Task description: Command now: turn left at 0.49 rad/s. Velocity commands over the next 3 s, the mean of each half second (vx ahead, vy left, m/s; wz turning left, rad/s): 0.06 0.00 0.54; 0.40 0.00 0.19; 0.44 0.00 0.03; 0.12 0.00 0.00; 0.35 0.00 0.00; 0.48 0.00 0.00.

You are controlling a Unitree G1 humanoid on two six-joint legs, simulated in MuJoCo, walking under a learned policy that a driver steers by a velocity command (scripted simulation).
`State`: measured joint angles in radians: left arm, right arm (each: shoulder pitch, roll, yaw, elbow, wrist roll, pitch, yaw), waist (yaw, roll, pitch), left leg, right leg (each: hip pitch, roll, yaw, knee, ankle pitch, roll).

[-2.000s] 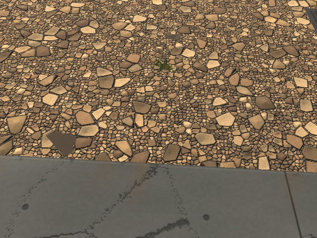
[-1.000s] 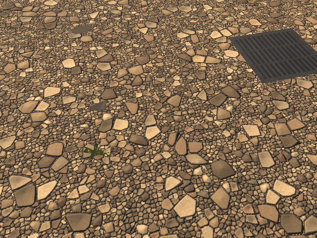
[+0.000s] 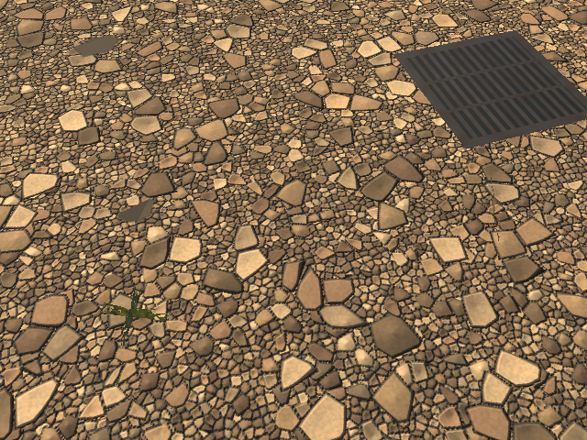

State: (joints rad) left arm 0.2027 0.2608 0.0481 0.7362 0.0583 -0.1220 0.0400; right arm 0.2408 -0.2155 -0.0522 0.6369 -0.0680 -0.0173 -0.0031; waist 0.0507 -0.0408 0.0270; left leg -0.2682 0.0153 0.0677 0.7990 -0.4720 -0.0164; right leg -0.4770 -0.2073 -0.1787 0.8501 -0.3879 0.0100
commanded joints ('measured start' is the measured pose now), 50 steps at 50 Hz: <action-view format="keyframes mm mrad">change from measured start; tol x32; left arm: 1 -106 107 50 -214 -28 -17 -36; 21 383 179 9 -64 -6 40 -24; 50 132 55 11 33 -83 32 29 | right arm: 1 237 -345 -98 -10 17 -79 -23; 35 -346 -75 45 -66 186 -39 70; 44 309 -138 -39 241 87 -12 53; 50 -28 -63 -3 211 79 -64 33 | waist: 1 -58 314 -95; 22 73 -164 -207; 50 5 88 -45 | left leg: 1 340 267 -447 -311 1222 393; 18 -76 153 -505 -22 695 293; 22 -764 -152 -263 670 -109 88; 24 -989 -16 -411 749 79 53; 32 -742 91 -177 121 790 -5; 35 -152 2 -88 -45 798 7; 40 -265 56 -120 -416 743 36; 45 715 262 -271 -111 1233 190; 47 656 430 -677 -421 216 407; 50 162 350 -612 -514 153 277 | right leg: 1 -380 202 34 372 -304 7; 16 -253 208 175 320 56 80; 20 259 307 45 77 7 18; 22 585 -60 768 -282 435 -426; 24 340 -216 1048 -345 72 -477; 34 -180 77 298 -212 -360 -250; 41 185 0 363 70 -23 -165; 46 -611 175 302 1157 -307 -62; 50 -625 47 315 800 198 -40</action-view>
